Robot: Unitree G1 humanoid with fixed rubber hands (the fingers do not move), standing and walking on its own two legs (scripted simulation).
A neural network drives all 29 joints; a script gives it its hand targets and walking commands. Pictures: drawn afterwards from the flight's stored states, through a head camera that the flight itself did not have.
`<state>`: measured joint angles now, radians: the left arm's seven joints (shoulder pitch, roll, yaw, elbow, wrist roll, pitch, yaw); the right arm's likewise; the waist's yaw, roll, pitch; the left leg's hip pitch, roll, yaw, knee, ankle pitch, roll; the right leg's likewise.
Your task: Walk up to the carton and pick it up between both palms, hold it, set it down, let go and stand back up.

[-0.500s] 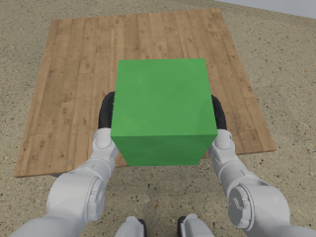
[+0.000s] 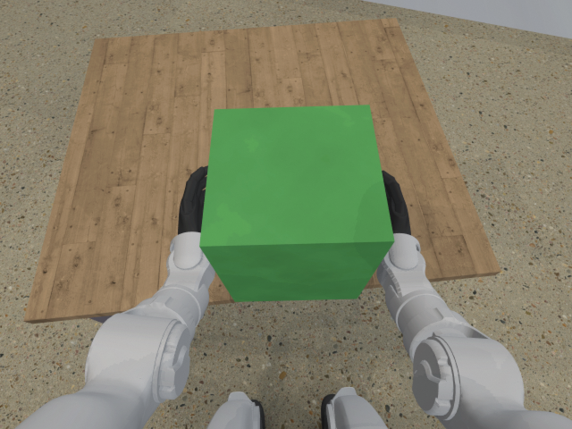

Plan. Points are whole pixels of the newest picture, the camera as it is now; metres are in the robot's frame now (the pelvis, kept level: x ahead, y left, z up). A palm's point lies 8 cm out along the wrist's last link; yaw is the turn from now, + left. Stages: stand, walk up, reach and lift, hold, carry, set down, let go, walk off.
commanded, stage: reach and lift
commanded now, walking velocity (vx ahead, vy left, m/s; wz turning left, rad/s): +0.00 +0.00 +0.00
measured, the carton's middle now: (294, 215) +0.42 -0.01 -0.02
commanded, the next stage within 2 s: none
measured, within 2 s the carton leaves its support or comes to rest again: leaves its support in 0.18 s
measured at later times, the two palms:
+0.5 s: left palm (189, 210) +0.40 +0.13 +0.03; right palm (406, 216) +0.38 -0.17 +0.03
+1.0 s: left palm (178, 181) +0.41 +0.13 +0.09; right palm (421, 189) +0.39 -0.17 +0.08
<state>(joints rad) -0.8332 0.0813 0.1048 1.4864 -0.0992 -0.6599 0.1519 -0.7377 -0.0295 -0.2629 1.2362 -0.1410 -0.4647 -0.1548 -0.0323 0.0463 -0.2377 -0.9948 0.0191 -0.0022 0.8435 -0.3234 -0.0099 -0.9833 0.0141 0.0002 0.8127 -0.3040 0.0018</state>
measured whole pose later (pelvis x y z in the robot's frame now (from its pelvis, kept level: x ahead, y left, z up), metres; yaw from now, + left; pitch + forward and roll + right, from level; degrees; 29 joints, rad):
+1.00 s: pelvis +0.00 +0.00 +0.02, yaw +0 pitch +16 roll -1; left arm -0.83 0.08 0.08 1.33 -0.10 -0.35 0.16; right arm -0.68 -0.03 -0.22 0.97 0.02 -0.11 -0.14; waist -0.03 0.05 -0.26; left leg -0.74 0.02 0.00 0.79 -0.33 -0.01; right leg -0.73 0.02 0.00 0.75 -0.31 0.00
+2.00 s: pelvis +0.00 +0.00 +0.06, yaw +1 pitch +0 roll -1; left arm -0.64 0.08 0.10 0.68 0.02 0.32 0.14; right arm -0.61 -0.04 -0.11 0.69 0.13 0.29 -0.20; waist -0.03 0.04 -0.13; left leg -0.24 0.02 -0.01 0.42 -0.19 -0.01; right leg -0.19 0.02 0.00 0.33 -0.14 0.01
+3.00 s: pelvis +0.00 +0.00 +0.06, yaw +1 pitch -1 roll -1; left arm -0.62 0.06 0.13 0.46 0.08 0.52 0.11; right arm -0.61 -0.04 -0.10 0.56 0.19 0.40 -0.23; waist -0.03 0.02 -0.13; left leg -0.20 0.02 -0.02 0.41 -0.19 -0.01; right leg -0.16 0.02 0.00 0.32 -0.14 0.01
